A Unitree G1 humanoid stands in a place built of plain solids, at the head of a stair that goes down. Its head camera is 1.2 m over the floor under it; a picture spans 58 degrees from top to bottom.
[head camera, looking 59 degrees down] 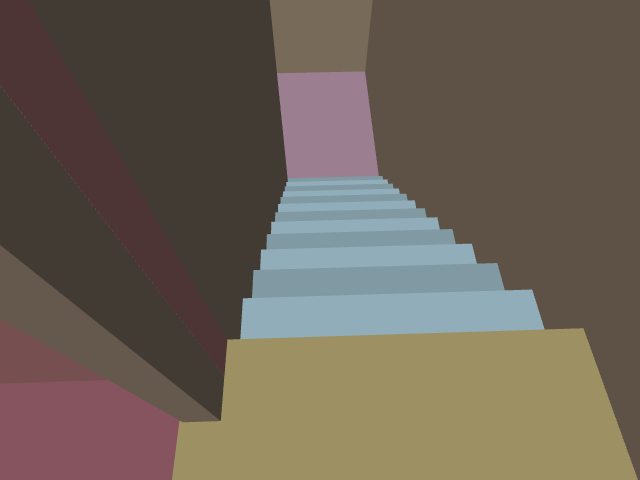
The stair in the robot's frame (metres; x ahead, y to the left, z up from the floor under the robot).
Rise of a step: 0.20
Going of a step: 0.21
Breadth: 1.02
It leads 2 degrees to the left of straight ahead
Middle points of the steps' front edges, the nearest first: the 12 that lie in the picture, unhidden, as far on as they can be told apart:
0.41 -0.25 0.00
0.62 -0.24 -0.20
0.84 -0.23 -0.40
1.05 -0.23 -0.61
1.27 -0.22 -0.81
1.48 -0.21 -1.01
1.69 -0.21 -1.22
1.91 -0.20 -1.42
2.12 -0.19 -1.62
2.33 -0.18 -1.83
2.55 -0.18 -2.03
2.76 -0.17 -2.23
